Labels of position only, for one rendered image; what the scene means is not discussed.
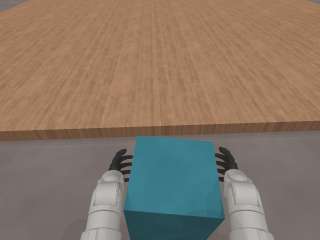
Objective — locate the right robot forearm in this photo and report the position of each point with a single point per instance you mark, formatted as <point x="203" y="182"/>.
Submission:
<point x="245" y="209"/>

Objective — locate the carton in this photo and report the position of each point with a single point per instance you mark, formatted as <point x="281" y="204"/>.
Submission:
<point x="173" y="190"/>

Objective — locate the left robot forearm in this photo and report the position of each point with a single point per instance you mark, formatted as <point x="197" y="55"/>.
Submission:
<point x="106" y="207"/>

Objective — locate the robot left hand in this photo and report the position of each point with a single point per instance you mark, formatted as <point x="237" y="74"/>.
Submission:
<point x="117" y="165"/>

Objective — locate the robot right hand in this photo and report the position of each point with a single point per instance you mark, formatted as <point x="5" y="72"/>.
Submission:
<point x="228" y="164"/>

